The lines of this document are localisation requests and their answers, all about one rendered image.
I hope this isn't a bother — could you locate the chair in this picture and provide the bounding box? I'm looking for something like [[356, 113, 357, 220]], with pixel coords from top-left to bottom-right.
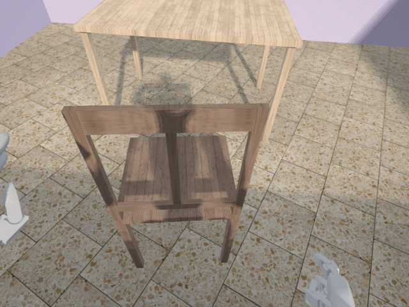
[[61, 103, 270, 268]]

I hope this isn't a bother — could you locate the table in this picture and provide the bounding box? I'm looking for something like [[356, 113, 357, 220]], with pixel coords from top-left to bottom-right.
[[72, 0, 303, 143]]

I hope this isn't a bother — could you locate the robot left hand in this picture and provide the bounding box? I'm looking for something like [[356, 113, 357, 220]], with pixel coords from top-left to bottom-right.
[[0, 132, 29, 246]]

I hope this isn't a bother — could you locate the robot right hand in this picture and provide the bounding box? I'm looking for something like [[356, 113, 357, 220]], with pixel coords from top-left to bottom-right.
[[305, 253, 355, 307]]

